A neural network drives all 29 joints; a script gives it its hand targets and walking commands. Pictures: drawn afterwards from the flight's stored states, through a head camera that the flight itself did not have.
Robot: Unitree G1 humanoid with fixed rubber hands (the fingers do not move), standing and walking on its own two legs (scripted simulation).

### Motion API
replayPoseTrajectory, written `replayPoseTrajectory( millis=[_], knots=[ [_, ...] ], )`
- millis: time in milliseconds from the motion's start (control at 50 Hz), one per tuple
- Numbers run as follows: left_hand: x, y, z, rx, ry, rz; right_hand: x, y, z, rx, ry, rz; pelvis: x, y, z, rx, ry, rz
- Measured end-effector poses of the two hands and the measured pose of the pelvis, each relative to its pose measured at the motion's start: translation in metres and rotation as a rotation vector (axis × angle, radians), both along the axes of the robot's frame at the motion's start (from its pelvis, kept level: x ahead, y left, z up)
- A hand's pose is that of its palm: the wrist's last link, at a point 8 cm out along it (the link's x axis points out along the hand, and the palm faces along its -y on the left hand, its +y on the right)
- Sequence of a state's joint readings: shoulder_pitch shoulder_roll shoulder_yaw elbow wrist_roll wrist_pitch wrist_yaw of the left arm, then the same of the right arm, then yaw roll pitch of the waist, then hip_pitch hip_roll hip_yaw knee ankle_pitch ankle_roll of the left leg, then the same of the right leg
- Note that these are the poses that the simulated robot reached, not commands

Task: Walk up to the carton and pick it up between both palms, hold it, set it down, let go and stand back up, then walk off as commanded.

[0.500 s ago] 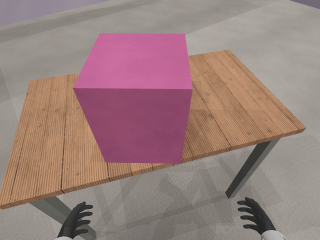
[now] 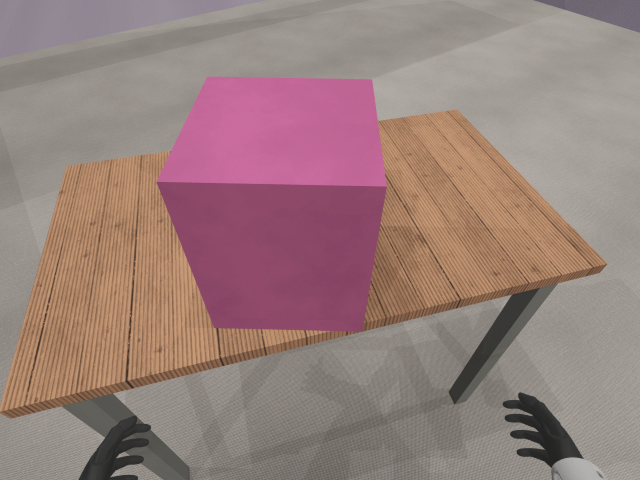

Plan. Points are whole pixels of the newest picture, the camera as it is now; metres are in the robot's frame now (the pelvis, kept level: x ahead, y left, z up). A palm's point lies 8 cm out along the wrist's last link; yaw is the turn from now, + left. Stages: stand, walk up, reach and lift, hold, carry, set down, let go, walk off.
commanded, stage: stand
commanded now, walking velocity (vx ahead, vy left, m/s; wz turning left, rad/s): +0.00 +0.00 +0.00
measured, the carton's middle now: (288, 210) +0.44 +0.06 +0.09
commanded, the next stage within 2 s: none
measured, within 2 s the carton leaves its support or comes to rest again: neither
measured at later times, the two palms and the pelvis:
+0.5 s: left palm out of the picture +0.12 +0.29 -0.07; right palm out of the picture +0.14 -0.30 -0.07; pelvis +0.00 -0.01 +0.01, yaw +0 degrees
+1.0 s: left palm out of the picture +0.09 +0.29 -0.08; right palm out of the picture +0.08 -0.31 -0.09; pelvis -0.01 -0.01 +0.02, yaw +0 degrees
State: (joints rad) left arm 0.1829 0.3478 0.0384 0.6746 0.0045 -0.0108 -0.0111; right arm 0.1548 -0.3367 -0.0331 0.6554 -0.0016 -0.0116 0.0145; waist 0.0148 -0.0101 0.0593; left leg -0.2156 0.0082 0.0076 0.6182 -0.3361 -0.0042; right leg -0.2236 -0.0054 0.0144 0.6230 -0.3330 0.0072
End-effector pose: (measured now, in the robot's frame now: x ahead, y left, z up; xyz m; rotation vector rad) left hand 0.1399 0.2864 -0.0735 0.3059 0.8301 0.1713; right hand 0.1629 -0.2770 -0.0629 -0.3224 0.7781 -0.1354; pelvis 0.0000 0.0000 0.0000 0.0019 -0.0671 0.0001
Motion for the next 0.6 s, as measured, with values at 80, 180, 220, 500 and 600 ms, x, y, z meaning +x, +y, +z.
replayPoseTrajectory(
  millis=[80,180,220,500,600],
  knots=[
    [-0.006,0.002,-0.001,0.008,0.022,0.007,-0.001,-0.002,0.0,0.0,0.006,-0.006,0.001,0.0,0.002,0.001,-0.006,0.001],
    [-0.01,0.003,-0.001,0.012,0.044,0.018,-0.003,-0.005,-0.001,0.0,0.022,-0.014,0.002,-0.001,0.005,0.0,-0.011,0.0],
    [-0.012,0.003,-0.001,0.013,0.053,0.018,-0.005,-0.007,-0.002,-0.001,0.034,-0.018,0.002,-0.002,0.006,0.002,-0.012,-0.001],
    [-0.018,0.005,0.001,0.029,0.1,0.029,-0.026,-0.022,-0.009,-0.011,0.114,-0.06,-0.001,-0.006,0.012,0.005,-0.015,-0.007],
    [-0.026,0.003,-0.002,0.028,0.137,0.032,-0.042,-0.026,-0.014,-0.012,0.164,-0.081,-0.003,-0.007,0.014,0.003,-0.016,-0.007]
  ],
)
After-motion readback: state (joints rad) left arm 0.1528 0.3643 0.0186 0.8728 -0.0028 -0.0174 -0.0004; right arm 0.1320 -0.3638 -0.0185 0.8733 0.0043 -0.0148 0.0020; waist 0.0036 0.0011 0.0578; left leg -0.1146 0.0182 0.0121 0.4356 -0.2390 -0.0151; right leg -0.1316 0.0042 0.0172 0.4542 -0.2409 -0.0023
